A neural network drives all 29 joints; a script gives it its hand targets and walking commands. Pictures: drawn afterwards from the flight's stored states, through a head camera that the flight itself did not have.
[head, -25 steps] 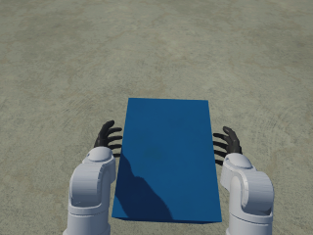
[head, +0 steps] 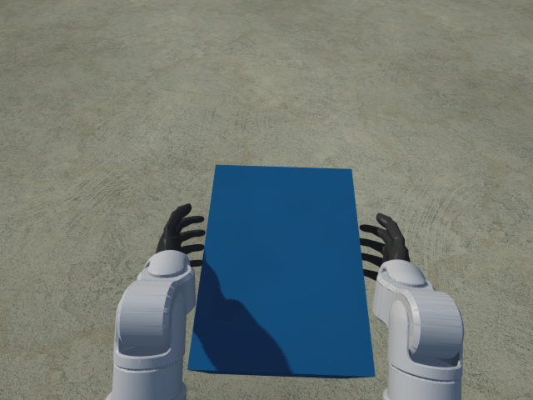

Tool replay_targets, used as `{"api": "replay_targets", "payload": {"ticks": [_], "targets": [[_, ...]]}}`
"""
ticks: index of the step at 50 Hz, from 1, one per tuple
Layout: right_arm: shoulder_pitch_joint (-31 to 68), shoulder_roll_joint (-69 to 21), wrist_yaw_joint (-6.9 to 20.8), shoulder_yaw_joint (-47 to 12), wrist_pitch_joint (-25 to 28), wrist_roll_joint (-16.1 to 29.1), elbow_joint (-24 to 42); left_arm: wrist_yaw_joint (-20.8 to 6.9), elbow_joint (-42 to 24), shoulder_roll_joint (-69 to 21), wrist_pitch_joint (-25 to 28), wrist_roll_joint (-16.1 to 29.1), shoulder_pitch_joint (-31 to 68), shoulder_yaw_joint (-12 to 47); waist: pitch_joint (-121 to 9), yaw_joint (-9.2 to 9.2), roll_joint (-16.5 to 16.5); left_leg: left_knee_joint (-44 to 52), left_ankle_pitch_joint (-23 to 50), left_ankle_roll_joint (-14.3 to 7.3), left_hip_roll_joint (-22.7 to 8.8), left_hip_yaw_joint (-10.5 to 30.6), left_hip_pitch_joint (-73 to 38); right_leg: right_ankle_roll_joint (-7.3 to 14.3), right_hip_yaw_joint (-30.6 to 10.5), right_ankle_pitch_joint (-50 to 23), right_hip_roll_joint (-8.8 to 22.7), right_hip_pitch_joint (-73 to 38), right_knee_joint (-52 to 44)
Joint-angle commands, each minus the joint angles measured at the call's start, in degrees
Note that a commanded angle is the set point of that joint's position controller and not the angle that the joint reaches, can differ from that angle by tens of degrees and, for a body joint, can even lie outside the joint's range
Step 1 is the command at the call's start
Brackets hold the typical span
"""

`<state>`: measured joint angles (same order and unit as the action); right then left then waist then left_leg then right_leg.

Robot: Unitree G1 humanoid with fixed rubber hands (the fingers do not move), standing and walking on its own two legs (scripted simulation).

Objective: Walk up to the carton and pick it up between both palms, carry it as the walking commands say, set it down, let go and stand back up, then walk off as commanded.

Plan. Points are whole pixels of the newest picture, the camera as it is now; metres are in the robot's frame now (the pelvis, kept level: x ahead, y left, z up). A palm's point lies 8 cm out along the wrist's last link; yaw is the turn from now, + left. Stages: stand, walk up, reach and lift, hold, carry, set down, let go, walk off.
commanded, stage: carry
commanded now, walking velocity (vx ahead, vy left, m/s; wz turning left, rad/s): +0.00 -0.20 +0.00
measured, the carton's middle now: (279, 273) +0.31 +0.00 +0.02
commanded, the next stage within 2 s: none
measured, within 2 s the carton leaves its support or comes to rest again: neither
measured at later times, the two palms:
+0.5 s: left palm (220, 305) +0.21 +0.07 +0.11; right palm (462, 311) +0.22 -0.21 +0.11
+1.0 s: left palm (306, 383) +0.13 -0.02 +0.12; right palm out of the picture +0.13 -0.31 +0.11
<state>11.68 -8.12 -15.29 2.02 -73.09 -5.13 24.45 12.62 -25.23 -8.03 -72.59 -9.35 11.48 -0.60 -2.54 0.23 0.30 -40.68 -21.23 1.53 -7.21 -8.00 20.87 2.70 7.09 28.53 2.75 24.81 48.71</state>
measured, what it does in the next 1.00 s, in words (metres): steps to the right: right foot, then left foot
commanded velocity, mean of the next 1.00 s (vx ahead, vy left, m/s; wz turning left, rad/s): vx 0.00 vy -0.20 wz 0.00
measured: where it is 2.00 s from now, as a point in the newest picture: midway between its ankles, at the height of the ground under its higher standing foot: outside the picture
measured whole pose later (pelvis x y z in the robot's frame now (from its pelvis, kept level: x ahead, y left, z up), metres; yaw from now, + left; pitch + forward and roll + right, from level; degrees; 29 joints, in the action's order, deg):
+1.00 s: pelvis -0.13 -0.16 +0.01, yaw +0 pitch +0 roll +1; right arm 10.8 -7.9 -14.7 2.0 -73.5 -5.1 23.0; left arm 12.1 -24.3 -7.9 -73.7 -9.3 10.4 -0.5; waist -1.3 -0.7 0.2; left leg -60.8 -29.4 3.5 -6.7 -8.1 28.1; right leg 4.2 7.9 14.9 1.8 22.0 36.6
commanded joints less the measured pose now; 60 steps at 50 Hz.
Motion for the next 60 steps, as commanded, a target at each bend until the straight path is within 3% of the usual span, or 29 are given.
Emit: {"api": "replay_targets", "payload": {"ticks": [1, 2, 3, 5, 12, 14, 19, 22, 23, 24, 25, 26, 27, 29, 31, 35, 38, 39, 40, 41, 42, 43, 44, 45, 52, 57, 58, 59, 60], "targets": [[20.1, -56.9, 15.3, -32.1, 1.9, 21.0, 8.2, -13.9, -4.2, -59.1, 1.4, 26.6, 20.1, 31.2, -20.5, 0.51, -7.6, 0.7, 31.4, -1.3, -8.5, 4.5, -4.9, -1.7, -1.7, -23.5, 2.1, -16.8, -24.0], [19.9, -56.5, 15.2, -32.2, 1.8, 20.6, 8.3, -14.0, -2.4, -58.0, 1.4, 26.2, 18.5, 30.4, -19.5, 0.28, 8.0, -9.5, 2.9, 2.0, -2.4, -0.3, 7.3, 2.0, -13.4, -48.6, 13.3, -25.0, -24.8], [24.8, -57.5, 15.4, -34.1, 2.1, 21.3, 11.2, -14.4, -4.3, -59.2, 2.2, 27.2, 22.2, 31.3, -19.7, 0.55, 18.6, -18.8, -16.5, 2.3, 1.8, -0.2, 11.4, 7.0, -17.4, -62.9, 18.7, -24.1, -22.8], [26.6, -61.3, 15.8, -36.2, 2.9, 23.0, 11.4, -14.9, -6.6, -61.6, 2.9, 27.7, 22.8, 31.7, -18.7, 0.97, 10.4, -28.4, -14.5, 1.4, 1.9, 3.1, 13.2, 8.5, -14.0, -61.5, 17.1, -22.5, -22.8], [26.4, -61.2, 14.8, -37.0, 3.2, 24.0, 11.6, -14.7, -6.4, -59.9, 3.7, 26.9, 20.0, 29.1, -20.8, 0.89, 11.7, -25.7, -6.2, 1.1, 2.7, 1.6, 16.2, 7.1, -9.8, -60.2, 13.6, -27.9, -22.0], [25.8, -59.7, 14.6, -36.8, 3.0, 23.4, 11.8, -14.6, -4.6, -59.3, 3.2, 26.2, 18.3, 29.0, -20.2, 0.97, 10.7, -22.4, -6.3, 0.6, 2.7, 1.8, 13.7, 8.4, -10.1, -52.7, 13.7, -24.6, -23.5], [24.5, -58.2, 14.7, -35.1, 1.9, 22.8, 8.8, -14.4, -5.5, -57.6, 2.4, 26.4, 20.6, 29.8, -18.3, 0.70, 8.9, -12.4, -4.1, -0.4, 4.1, 0.0, 5.1, 5.6, -9.7, -32.0, 12.7, -14.0, -28.5], [24.0, -57.6, 15.1, -34.1, 1.4, 22.7, 7.4, -14.1, -5.1, -57.0, 2.0, 26.1, 20.7, 29.5, -18.3, 0.53, 11.5, -3.1, -2.7, -1.4, 3.5, -0.5, -1.3, 4.3, -9.6, -21.2, 12.0, -10.6, -29.3], [24.0, -57.3, 15.1, -32.7, 1.2, 22.7, 6.7, -13.9, -4.8, -57.4, 1.6, 26.4, 22.0, 30.3, -18.1, -0.11, 8.3, 4.0, -1.1, -1.8, 3.2, -1.0, -4.8, 3.3, -8.4, -19.3, 11.4, -8.9, -28.3], [24.1, -57.7, 15.5, -33.0, 1.2, 23.4, 7.4, -13.8, -4.6, -57.4, 1.5, 26.3, 20.6, 29.9, -18.5, -0.72, 6.0, 12.4, 3.7, -2.3, 1.2, 1.2, -9.9, 1.6, -6.6, -16.4, 10.3, -5.5, -24.8], [22.9, -57.2, 15.7, -31.6, 1.2, 22.7, 5.5, -13.6, -5.4, -57.3, 1.4, 26.3, 22.5, 30.5, -17.8, -1.21, -5.4, 19.6, 1.8, -4.8, -8.4, 14.5, -13.9, -1.0, -2.2, -13.5, 6.4, 1.8, -14.3], [23.2, -56.5, 15.8, -31.2, 1.6, 22.2, 5.3, -13.6, -4.9, -57.6, 1.0, 25.9, 22.8, 31.2, -15.8, -1.11, -20.8, 25.4, 9.7, -11.7, -23.9, 34.4, -15.1, -4.7, 0.9, 3.4, 0.0, 12.7, -0.9], [20.7, -57.2, 15.9, -31.3, 1.2, 22.0, 3.4, -13.7, -3.1, -57.7, 0.8, 25.7, 22.2, 31.0, -12.9, -0.94, -16.6, 26.5, 16.0, -15.5, -27.4, 36.0, -8.4, -4.5, -7.3, 7.0, -1.6, 12.0, 12.9], [23.3, -57.8, 16.4, -31.0, 1.6, 20.9, 5.1, -13.9, -6.4, -58.2, 1.7, 27.2, 28.7, 33.5, -12.3, -0.90, -6.3, 22.9, 20.8, -11.9, -20.9, 23.0, -6.5, -3.2, -11.5, 0.8, 0.4, 9.2, 20.5], [25.3, -58.9, 16.4, -30.9, 2.0, 21.6, 6.6, -13.9, -7.6, -60.4, 1.8, 28.8, 29.6, 34.1, -13.1, -0.22, -7.1, 19.6, 29.5, -7.2, -15.6, 13.5, -7.1, -3.6, -6.9, -1.7, 0.2, 7.1, 14.2], [20.8, -56.0, 15.4, -29.0, 1.8, 20.1, 6.5, -13.5, -4.7, -59.2, 0.9, 28.2, 23.8, 33.7, -18.0, -0.32, -13.9, 13.4, 45.5, -7.0, -15.7, 14.4, -13.1, -3.8, -3.2, 0.5, -1.3, 1.8, -1.8], [22.2, -56.4, 15.2, -29.4, 2.3, 20.4, 8.5, -13.7, -5.4, -60.2, 1.0, 28.9, 24.2, 34.0, -19.2, 0.35, -16.5, 11.1, 38.6, -5.0, -14.5, 11.6, -11.2, -3.2, 0.3, -5.5, -2.8, -5.9, -16.5], [21.7, -56.4, 15.0, -29.6, 2.4, 20.2, 8.0, -13.8, -5.5, -59.8, 1.0, 28.8, 24.4, 33.5, -20.6, 0.54, -14.3, 8.1, 31.4, -2.8, -13.0, 8.7, -8.7, -2.4, -0.5, -11.0, -1.2, -11.6, -23.6], [20.4, -56.7, 14.9, -30.0, 2.7, 20.2, 8.1, -14.0, -6.1, -60.0, 1.3, 29.0, 24.5, 33.3, -20.4, 0.08, -7.4, 2.5, 25.2, 0.4, -9.6, 4.3, -2.8, -2.3, -4.1, -18.3, 2.9, -18.4, -28.0], [22.1, -57.7, 15.0, -30.8, 2.8, 20.5, 9.3, -14.3, -6.5, -59.9, 1.7, 29.0, 25.2, 32.8, -18.3, 0.19, 8.5, -7.0, 0.5, 3.1, -2.2, -2.1, 10.9, 1.8, -16.5, -38.5, 14.2, -24.2, -28.4], [26.3, -58.2, 15.2, -33.4, 3.0, 21.3, 12.7, -14.7, -6.5, -61.4, 2.2, 29.5, 25.4, 33.2, -18.4, 0.43, 18.4, -17.2, -16.2, 3.1, 1.2, -1.2, 16.3, 6.4, -21.0, -48.3, 19.2, -22.3, -27.2], [25.0, -60.0, 15.6, -34.4, 2.7, 21.6, 10.2, -14.7, -7.0, -61.3, 2.1, 29.1, 24.7, 33.5, -17.7, 0.70, 12.7, -24.5, -16.5, 1.8, 1.6, 2.7, 14.5, 8.6, -18.3, -48.2, 17.9, -18.5, -26.8], [26.3, -60.9, 16.0, -35.3, 3.0, 22.8, 10.5, -14.9, -8.2, -60.9, 2.4, 28.3, 24.0, 32.7, -16.4, 1.10, 8.1, -28.7, -14.4, 1.0, 1.7, 3.3, 12.9, 9.0, -15.0, -35.7, 16.5, -13.7, -28.9], [24.9, -61.1, 15.8, -34.7, 3.1, 22.3, 8.7, -14.9, -9.0, -60.3, 2.7, 28.5, 25.7, 32.3, -16.2, 0.87, 7.5, -31.5, -10.6, 0.7, 1.6, 3.3, 13.9, 8.9, -12.6, -27.1, 14.8, -14.2, -29.1], [27.3, -58.3, 15.2, -35.0, 2.2, 23.4, 9.4, -14.0, -5.1, -58.2, 2.1, 25.9, 22.0, 29.6, -17.0, 0.83, 9.7, -16.7, -6.6, 0.2, 2.9, 0.9, 9.5, 8.5, -11.7, -30.0, 13.0, -14.1, -27.2], [25.8, -57.9, 15.7, -33.6, 1.7, 23.4, 7.9, -13.6, -6.1, -58.0, 1.7, 26.3, 23.5, 30.8, -18.5, -0.13, 8.6, 3.4, -0.4, -1.7, 3.9, -1.3, -5.6, 4.8, -10.5, -11.1, 11.8, -5.1, -29.5], [26.0, -57.5, 16.0, -32.6, 2.0, 23.5, 8.2, -13.5, -6.0, -58.3, 1.8, 26.2, 23.4, 30.9, -18.3, -0.57, 4.7, 11.6, 2.4, -2.0, 1.7, 1.3, -9.7, 2.9, -8.4, -9.3, 10.1, -2.5, -25.8], [25.6, -57.1, 16.1, -31.2, 1.7, 22.9, 6.2, -13.4, -6.6, -57.8, 1.3, 26.6, 25.7, 31.6, -16.6, -0.57, -5.7, 19.2, -4.5, -4.0, -5.2, 12.2, -11.1, -0.1, -5.7, -4.0, 7.0, 3.3, -19.4], [25.1, -55.8, 16.0, -30.6, 1.8, 22.4, 5.7, -13.4, -5.4, -57.9, 0.9, 26.2, 24.5, 31.6, -14.5, -0.70, -17.8, 27.3, -7.3, -8.1, -16.9, 28.1, -10.6, -3.0, -1.6, -1.3, 1.8, 10.4, -8.8]]}}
